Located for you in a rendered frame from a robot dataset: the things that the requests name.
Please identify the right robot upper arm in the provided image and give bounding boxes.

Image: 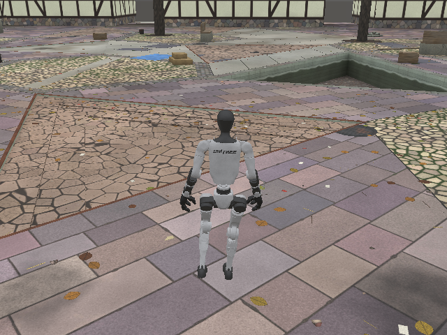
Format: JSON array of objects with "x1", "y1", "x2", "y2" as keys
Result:
[{"x1": 240, "y1": 141, "x2": 256, "y2": 179}]

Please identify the left robot forearm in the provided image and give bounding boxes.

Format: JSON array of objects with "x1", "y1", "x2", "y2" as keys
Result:
[{"x1": 182, "y1": 168, "x2": 197, "y2": 197}]

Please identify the right robot shin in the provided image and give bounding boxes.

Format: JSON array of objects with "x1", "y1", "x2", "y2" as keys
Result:
[{"x1": 226, "y1": 228, "x2": 239, "y2": 271}]

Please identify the right robot forearm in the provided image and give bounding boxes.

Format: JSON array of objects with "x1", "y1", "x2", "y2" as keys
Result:
[{"x1": 249, "y1": 169, "x2": 261, "y2": 198}]

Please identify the robot left hand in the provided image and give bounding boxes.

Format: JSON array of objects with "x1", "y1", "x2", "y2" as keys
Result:
[{"x1": 180, "y1": 195, "x2": 196, "y2": 212}]

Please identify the left robot upper arm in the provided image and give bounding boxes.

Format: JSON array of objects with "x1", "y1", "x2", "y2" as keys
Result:
[{"x1": 191, "y1": 140, "x2": 210, "y2": 178}]

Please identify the robot right hand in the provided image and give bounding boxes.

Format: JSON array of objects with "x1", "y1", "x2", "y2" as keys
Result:
[{"x1": 247, "y1": 195, "x2": 263, "y2": 211}]

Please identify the right robot thigh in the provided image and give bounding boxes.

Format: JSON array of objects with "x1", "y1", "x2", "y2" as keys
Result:
[{"x1": 226, "y1": 195, "x2": 247, "y2": 240}]

